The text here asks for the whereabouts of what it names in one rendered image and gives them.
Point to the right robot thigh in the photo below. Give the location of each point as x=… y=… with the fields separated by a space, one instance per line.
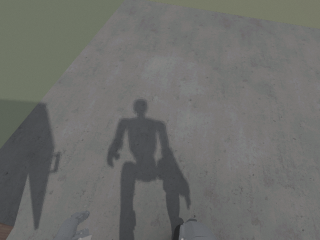
x=193 y=230

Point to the cupboard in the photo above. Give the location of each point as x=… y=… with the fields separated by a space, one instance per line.
x=5 y=231

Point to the left robot hand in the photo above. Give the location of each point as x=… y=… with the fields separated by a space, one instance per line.
x=69 y=227

